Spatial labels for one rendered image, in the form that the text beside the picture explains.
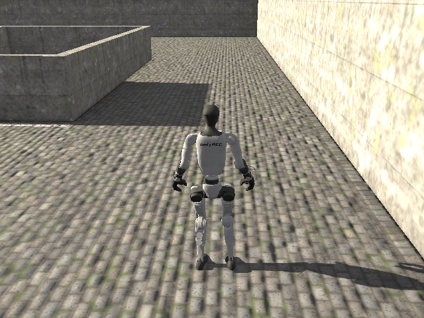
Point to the right robot shin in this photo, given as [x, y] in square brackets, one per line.
[229, 239]

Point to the robot right hand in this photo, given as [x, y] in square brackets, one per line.
[251, 183]

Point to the left robot forearm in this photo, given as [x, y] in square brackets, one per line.
[179, 172]

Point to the robot head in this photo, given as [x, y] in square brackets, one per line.
[211, 115]

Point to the right robot forearm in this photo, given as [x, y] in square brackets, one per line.
[246, 172]

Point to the robot left hand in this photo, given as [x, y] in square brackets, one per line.
[181, 182]

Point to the robot left upper arm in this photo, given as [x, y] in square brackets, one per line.
[186, 151]

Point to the robot right upper arm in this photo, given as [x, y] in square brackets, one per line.
[235, 148]

